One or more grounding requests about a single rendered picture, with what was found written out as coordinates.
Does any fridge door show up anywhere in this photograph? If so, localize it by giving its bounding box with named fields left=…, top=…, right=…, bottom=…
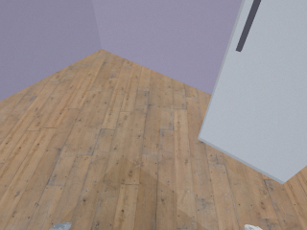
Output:
left=200, top=0, right=307, bottom=182

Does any handle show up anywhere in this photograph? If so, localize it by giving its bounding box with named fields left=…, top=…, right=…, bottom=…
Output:
left=235, top=0, right=261, bottom=52

